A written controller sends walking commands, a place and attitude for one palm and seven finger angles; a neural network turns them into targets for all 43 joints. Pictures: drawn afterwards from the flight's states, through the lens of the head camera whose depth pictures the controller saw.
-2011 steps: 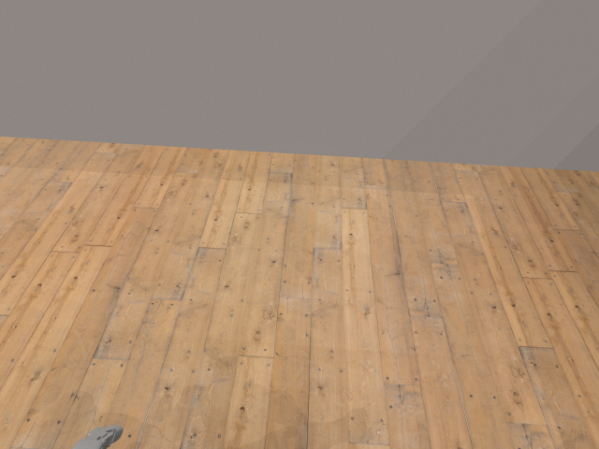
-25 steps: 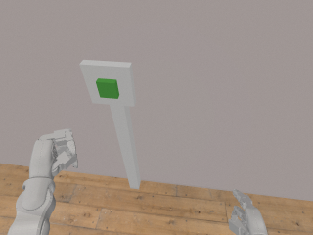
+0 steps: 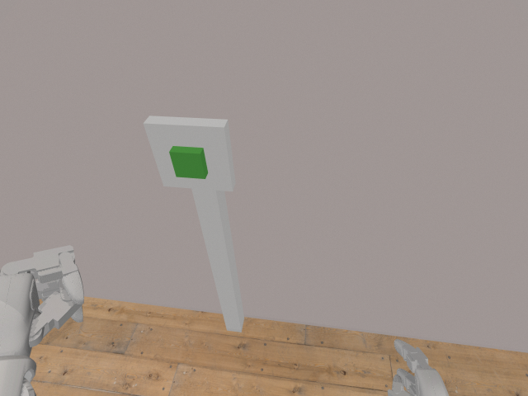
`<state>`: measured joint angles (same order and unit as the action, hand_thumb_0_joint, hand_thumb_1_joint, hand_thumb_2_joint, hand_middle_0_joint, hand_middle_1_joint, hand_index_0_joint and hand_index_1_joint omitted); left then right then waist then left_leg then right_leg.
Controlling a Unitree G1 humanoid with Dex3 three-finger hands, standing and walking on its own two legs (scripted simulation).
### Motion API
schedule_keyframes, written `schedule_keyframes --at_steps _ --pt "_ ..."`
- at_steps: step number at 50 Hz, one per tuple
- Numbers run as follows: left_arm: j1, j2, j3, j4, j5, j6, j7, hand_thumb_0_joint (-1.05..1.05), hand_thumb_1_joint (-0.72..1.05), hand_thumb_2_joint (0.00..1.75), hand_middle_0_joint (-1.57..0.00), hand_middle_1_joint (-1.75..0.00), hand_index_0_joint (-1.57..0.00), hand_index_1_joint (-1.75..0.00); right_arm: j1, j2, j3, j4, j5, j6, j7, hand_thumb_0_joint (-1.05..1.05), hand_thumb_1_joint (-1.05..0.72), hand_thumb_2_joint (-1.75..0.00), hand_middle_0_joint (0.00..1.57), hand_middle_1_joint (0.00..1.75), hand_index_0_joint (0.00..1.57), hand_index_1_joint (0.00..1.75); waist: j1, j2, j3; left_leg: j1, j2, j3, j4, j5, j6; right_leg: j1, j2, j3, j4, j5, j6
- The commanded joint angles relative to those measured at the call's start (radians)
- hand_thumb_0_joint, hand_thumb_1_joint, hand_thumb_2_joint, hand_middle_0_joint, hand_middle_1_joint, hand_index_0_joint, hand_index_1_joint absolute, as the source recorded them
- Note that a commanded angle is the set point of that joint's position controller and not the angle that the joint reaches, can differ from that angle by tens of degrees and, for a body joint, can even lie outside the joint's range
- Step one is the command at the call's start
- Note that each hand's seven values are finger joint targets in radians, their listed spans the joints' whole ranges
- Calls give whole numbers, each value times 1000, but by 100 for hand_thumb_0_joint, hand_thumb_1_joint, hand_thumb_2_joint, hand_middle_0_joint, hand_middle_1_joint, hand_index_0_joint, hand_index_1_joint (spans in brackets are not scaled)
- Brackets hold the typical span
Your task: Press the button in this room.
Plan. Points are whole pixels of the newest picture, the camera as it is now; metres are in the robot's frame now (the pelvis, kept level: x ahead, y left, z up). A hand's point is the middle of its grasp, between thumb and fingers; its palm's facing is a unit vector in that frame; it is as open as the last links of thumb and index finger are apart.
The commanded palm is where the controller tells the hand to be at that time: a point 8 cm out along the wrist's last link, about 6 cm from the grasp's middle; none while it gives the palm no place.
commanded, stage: draw the hand back to the body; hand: left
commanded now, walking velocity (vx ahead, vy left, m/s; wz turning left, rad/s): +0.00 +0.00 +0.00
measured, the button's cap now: (189, 161) +0.52 +0.22 +0.09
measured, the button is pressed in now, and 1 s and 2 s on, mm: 0 0 0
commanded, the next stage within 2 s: step back with the hand held close in 0.26 s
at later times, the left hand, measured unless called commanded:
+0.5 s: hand (64, 294) +0.17 +0.25 +0.17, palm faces +0.43 -0.81 -0.40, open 3.1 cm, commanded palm +0.11 +0.28 +0.17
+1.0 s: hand (27, 349) +0.11 +0.26 +0.15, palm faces +0.40 -0.80 -0.45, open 3.1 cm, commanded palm +0.06 +0.30 +0.17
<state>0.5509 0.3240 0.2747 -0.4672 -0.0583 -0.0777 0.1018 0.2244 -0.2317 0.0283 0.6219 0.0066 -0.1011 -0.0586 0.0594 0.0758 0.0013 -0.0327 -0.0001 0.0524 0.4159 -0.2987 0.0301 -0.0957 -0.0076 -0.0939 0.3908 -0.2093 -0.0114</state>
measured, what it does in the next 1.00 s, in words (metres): shifts its weight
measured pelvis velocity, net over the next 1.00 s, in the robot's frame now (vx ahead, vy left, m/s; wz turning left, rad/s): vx -0.07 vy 0.02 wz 0.00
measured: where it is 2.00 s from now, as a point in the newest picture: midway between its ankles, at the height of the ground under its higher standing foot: outside the picture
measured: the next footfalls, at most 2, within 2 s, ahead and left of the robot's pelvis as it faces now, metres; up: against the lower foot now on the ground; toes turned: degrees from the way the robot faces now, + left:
right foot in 1.42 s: -0.23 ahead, -0.10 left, +0.00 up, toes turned -1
left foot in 1.74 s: -0.18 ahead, +0.09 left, +0.00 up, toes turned -1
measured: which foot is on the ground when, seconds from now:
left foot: down 0.00-1.00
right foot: down 0.00-1.00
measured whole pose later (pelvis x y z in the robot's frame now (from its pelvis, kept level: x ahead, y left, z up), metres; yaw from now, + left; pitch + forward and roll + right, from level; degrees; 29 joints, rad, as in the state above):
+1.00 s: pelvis -0.07 +0.02 -0.02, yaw +0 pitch -1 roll +0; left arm 0.59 0.36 0.37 -0.57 -0.01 -0.18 0.13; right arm 0.19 -0.22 0.01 0.53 0.01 -0.03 -0.07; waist 0.02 0.00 0.01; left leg -0.33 -0.03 0.07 0.61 -0.28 0.07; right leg -0.38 -0.05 -0.07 0.55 -0.16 0.01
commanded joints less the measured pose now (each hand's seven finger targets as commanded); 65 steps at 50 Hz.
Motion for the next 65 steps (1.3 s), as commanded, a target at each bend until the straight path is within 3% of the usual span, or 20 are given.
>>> schedule_keyframes --at_steps 1,4,13,19,20,21,23,26,30,33,36,42,47,51,53,55,57,58,61,65 --pt "-63 136 89 -211 3 -65 17 0 90 90 -130 -150 -130 -150 -149 -88 -39 -171 -3 -73 -15 0 -90 -90 20 30 20 30 -5 -36 4 -104 23 -55 -67 254 -12 28 -1 58 -54 150 -11" --pt "-103 127 76 -185 9 -61 21 0 90 90 -130 -150 -130 -150 -143 -96 -41 -162 -3 -74 -20 0 -90 -90 20 30 20 30 -13 -52 39 -111 24 -62 -75 198 -8 -2 1 59 -70 85 -11" --pt "-98 151 104 -239 10 -71 33 0 90 90 -130 -150 -130 -150 -148 -84 -34 -167 -10 -91 -23 0 -90 -90 20 30 20 30 8 8 -47 -96 17 -69 -74 234 -15 62 -5 62 -42 129 -17" --pt "-147 155 105 -201 12 -64 30 0 90 90 -130 -150 -130 -150 -151 -89 -33 -157 -8 -87 -23 0 -90 -90 20 30 20 30 -3 -13 28 -122 22 -69 -86 193 -19 31 2 64 -64 84 -19" --pt "-236 263 239 -266 2 -106 35 0 90 90 -130 -150 -130 -150 -127 -108 -39 -199 -4 -59 -20 0 -90 -90 20 30 20 30 -41 -67 107 -224 48 -90 -68 110 7 -71 -50 168 -115 88 -11" --pt "-134 187 184 -165 8 -108 27 0 90 90 -130 -150 -130 -150 -117 -92 -39 -179 -8 -41 -21 0 -90 -90 20 30 20 30 -45 -117 83 -202 43 -97 -51 93 10 -89 -73 167 -132 53 -14" --pt "-77 151 146 -154 15 -106 20 0 90 90 -130 -150 -130 -150 -128 -96 -44 -190 -13 -19 -14 0 -90 -90 20 30 20 30 -49 -130 51 -180 42 -85 -42 123 9 -96 -78 160 -135 65 -11" --pt "-7 149 140 -200 17 -126 20 0 90 90 -130 -150 -130 -150 -136 -109 -50 -200 -17 2 -12 0 -90 -90 20 30 20 30 -47 -19 -54 -197 54 -88 -46 222 7 -22 -80 129 -56 195 -11" --pt "70 194 186 -279 14 -136 31 0 90 90 -130 -150 -130 -150 -138 -108 -63 -230 -10 24 -12 0 -90 -90 20 30 20 30 -41 -28 -189 -217 67 -102 -16 343 2 53 -80 115 33 334 -8" --pt "93 223 220 -324 10 -144 40 0 90 90 -130 -150 -130 -150 -133 -106 -74 -246 -3 36 -14 0 -90 -90 20 30 20 30 -44 -67 -208 -255 70 -113 7 355 -1 54 -86 120 69 381 -11" --pt "111 226 231 -326 11 -149 44 0 90 90 -130 -150 -130 -150 -138 -106 -77 -250 -3 42 -21 0 -90 -90 20 30 20 30 -46 -22 -182 -287 85 -127 -2 369 -1 25 -75 113 109 374 -6" --pt "69 188 200 -294 24 -151 41 0 90 90 -130 -150 -130 -150 -130 -122 -78 -250 -4 31 -27 0 -90 -90 20 30 20 30 -46 15 -88 -473 137 -162 -86 145 39 36 -35 105 197 206 15" --pt "4 182 190 -283 42 -162 47 0 90 90 -130 -150 -130 -150 -116 -123 -76 -253 -2 18 -27 0 -90 -90 20 30 20 30 -60 -88 -20 -612 105 -155 -51 -218 60 4 -78 193 133 53 0" --pt "-24 205 190 -317 44 -176 60 0 90 90 -130 -150 -130 -150 -96 -110 -73 -243 -6 13 -23 0 -90 -90 20 30 20 30 -68 -190 -32 -426 30 -109 158 -212 28 -245 -176 300 -83 -250 -50" --pt "-24 213 187 -354 39 -186 71 0 90 90 -130 -150 -130 -150 -87 -107 -66 -232 -10 10 -21 0 -90 -90 20 30 20 30 -74 -175 -65 -306 23 -107 224 -159 16 -354 -212 279 -106 -292 -71" --pt "-14 215 188 -386 39 -197 78 0 90 90 -130 -150 -130 -150 -92 -115 -59 -233 -15 6 -28 0 -90 -90 20 30 20 30 -78 -57 -64 -313 66 -170 81 -183 29 -350 -143 195 -16 -264 -36" --pt "13 210 215 -394 53 -208 83 0 90 90 -130 -150 -130 -150 -114 -136 -61 -245 -19 -10 -36 0 -90 -90 20 30 20 30 -69 174 -64 -624 226 -372 -233 -386 92 -61 12 99 326 -123 22" --pt "5 214 231 -410 70 -215 82 0 90 90 -130 -150 -130 -150 -113 -123 -66 -248 -21 -22 -34 0 -90 -90 20 30 20 30 -55 222 -79 -714 283 -424 -293 -431 112 23 45 90 484 -84 32" --pt "33 225 244 -404 67 -221 75 0 90 90 -130 -150 -130 -150 -109 -105 -78 -243 -26 -39 -27 0 -90 -90 20 30 20 30 -54 86 -84 -598 278 -365 -197 -147 118 -54 47 121 489 -158 23" --pt "88 180 189 -332 42 -233 54 0 90 90 -130 -150 -130 -150 -94 -105 -72 -188 -32 -71 -13 0 -90 -90 20 30 20 30 -61 69 -53 -366 226 -303 -137 144 79 -159 54 84 218 -198 18"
